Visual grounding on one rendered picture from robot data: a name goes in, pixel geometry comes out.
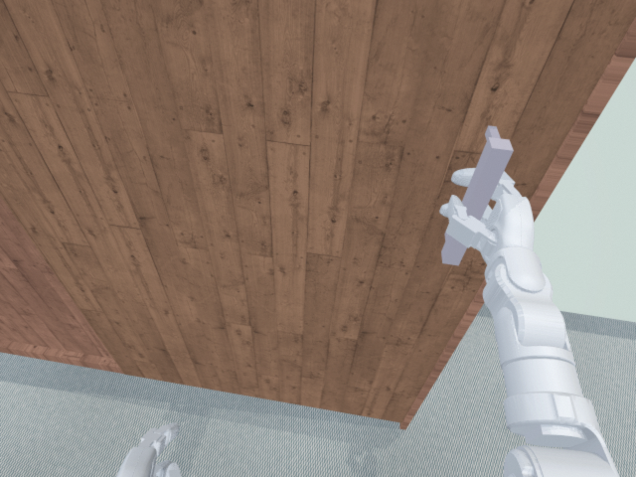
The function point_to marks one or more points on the right robot hand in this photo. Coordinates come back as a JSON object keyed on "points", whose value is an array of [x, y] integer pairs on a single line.
{"points": [[510, 223]]}

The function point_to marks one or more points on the right robot forearm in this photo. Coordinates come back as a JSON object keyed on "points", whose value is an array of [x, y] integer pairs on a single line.
{"points": [[544, 399]]}

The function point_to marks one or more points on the left robot hand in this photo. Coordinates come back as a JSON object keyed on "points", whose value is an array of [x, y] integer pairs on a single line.
{"points": [[141, 460]]}

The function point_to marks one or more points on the right robot upper arm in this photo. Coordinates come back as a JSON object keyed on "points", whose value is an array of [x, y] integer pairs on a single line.
{"points": [[535, 461]]}

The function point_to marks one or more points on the wardrobe door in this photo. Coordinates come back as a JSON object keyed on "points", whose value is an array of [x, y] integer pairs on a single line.
{"points": [[34, 306], [244, 195]]}

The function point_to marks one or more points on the handle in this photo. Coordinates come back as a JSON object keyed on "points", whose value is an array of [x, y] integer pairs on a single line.
{"points": [[489, 170]]}

